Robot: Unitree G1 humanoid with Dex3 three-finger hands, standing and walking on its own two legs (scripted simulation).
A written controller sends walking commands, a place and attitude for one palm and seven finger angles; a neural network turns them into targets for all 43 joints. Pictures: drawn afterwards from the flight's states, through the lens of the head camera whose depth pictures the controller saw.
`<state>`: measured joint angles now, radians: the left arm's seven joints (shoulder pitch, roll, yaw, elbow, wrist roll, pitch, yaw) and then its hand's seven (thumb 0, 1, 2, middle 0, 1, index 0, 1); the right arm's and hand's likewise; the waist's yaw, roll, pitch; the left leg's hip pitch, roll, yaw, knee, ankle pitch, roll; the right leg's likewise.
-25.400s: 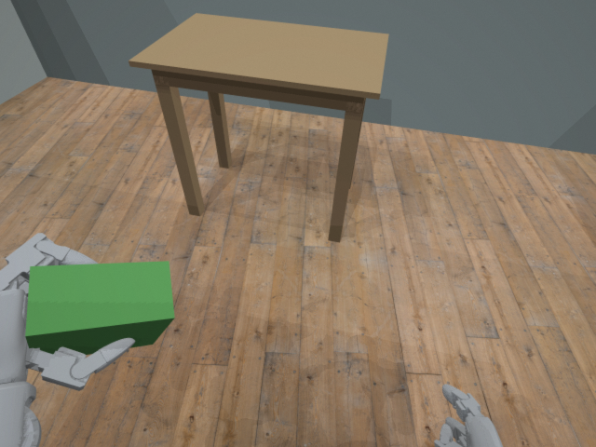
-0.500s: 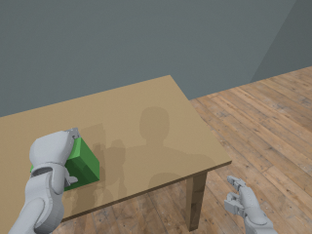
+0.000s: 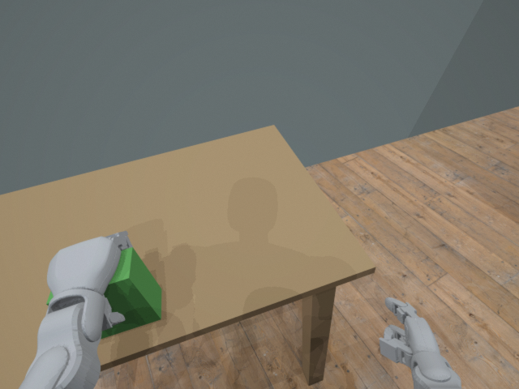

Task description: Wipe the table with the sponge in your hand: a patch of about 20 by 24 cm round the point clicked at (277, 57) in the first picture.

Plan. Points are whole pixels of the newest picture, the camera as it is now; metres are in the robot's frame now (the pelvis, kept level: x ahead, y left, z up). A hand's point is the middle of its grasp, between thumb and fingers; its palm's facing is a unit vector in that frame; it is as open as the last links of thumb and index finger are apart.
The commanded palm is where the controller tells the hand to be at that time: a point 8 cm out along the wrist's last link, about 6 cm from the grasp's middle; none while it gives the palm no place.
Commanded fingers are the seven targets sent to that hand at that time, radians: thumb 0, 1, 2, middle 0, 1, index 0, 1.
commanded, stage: lower the sponge onto the table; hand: left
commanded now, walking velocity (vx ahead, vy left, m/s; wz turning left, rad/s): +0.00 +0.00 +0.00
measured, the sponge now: (117, 301) +0.22 +0.28 +0.04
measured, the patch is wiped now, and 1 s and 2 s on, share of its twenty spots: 0.00 0.10 0.40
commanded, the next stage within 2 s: wipe forward along the first lane in 0.56 s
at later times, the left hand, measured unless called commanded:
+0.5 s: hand (104, 294) +0.21 +0.28 +0.06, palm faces +0.00 -0.10 -1.00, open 10.2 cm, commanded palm +0.18 +0.27 +0.12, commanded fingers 0.00 0.10 1.30 -1.20 -1.60 -1.20 -1.60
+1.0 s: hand (100, 279) +0.24 +0.31 +0.06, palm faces -0.04 -0.06 -1.00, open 10.2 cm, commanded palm +0.22 +0.30 +0.10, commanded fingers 0.00 0.10 1.30 -1.20 -1.60 -1.20 -1.60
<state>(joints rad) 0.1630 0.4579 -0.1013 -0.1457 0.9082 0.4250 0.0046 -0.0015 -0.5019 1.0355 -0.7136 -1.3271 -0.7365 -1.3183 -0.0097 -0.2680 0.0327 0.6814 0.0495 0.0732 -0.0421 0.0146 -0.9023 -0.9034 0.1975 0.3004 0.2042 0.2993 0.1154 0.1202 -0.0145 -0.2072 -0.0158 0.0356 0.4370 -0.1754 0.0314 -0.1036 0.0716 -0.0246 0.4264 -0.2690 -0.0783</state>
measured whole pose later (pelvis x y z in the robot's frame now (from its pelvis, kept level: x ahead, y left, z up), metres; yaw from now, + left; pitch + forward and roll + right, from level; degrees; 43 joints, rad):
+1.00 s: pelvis +0.00 +0.01 +0.00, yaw +1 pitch -1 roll -1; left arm 0.03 0.44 -0.09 0.09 0.95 0.36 0.06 -0.01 -0.50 1.04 -0.71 -1.33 -0.74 -1.32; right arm 0.02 -0.27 0.02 0.70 0.07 0.07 -0.05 0.01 -0.90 -0.90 0.20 0.30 0.21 0.30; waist 0.10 0.11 -0.04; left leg -0.28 -0.03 0.02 0.48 -0.18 0.05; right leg -0.17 0.06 -0.04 0.46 -0.27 -0.06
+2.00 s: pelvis +0.01 +0.02 -0.01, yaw +1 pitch +6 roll -1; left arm -0.39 0.53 -0.02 0.62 0.98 0.20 0.08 0.01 -0.51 1.04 -0.72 -1.32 -0.74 -1.32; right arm 0.15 -0.29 -0.01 0.72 0.10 0.14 -0.04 0.01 -0.90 -0.90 0.20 0.30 0.20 0.30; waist 0.04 0.08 -0.09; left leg -0.43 -0.03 0.01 0.54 -0.21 0.05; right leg -0.30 0.07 -0.05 0.49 -0.29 -0.06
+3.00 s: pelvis +0.02 +0.03 -0.01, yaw +2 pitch +8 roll -1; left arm -0.64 0.42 -0.16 0.81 0.99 0.32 0.15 0.00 -0.51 1.04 -0.72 -1.33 -0.74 -1.32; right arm 0.13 -0.26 0.00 0.73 0.09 0.15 -0.02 0.01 -0.90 -0.90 0.20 0.30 0.21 0.30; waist 0.01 0.07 -0.10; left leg -0.44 -0.05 0.01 0.52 -0.21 0.07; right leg -0.31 0.04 -0.05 0.47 -0.30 -0.03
